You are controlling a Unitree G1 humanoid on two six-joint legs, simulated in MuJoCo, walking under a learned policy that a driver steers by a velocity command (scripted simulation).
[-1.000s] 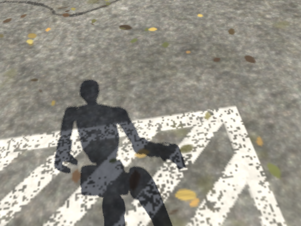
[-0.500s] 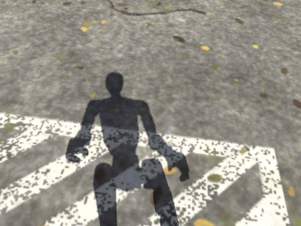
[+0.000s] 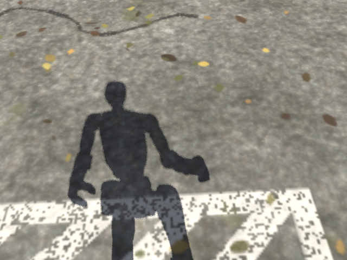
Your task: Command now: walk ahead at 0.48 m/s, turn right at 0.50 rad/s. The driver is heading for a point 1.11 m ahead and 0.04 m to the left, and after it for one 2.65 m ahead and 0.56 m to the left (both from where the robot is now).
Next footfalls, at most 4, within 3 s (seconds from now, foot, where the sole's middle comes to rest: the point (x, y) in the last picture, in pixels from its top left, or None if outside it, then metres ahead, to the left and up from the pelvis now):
0.24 left None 0.34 0.14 -0.78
0.76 right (231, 229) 0.59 -0.15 -0.78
1.30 left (172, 165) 0.88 0.09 -0.78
1.76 right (199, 112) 1.20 -0.04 -0.78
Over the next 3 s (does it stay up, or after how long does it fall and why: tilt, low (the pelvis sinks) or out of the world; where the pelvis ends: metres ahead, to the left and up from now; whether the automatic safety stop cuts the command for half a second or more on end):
stays up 1.12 0.07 -0.01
